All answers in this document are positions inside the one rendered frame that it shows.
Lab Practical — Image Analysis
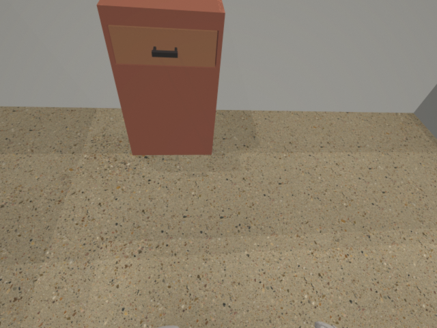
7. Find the cabinet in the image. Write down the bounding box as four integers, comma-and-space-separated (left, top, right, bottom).
97, 0, 225, 155

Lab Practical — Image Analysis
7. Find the handle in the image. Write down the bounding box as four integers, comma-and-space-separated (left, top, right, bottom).
152, 46, 178, 58

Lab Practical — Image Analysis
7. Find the drawer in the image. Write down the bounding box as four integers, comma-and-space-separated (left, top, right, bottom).
108, 25, 218, 67

